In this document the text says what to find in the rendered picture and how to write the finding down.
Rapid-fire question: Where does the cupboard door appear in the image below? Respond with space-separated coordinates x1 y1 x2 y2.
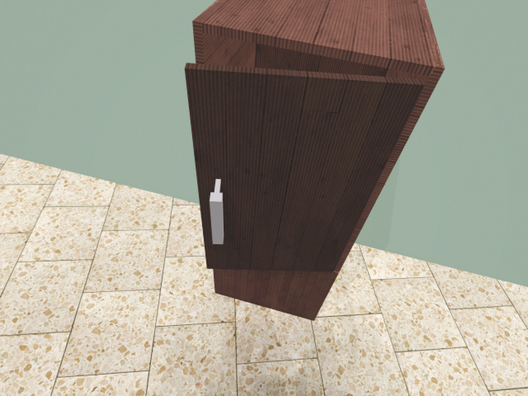
185 63 425 271

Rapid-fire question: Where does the handle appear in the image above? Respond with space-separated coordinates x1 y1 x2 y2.
210 179 224 244

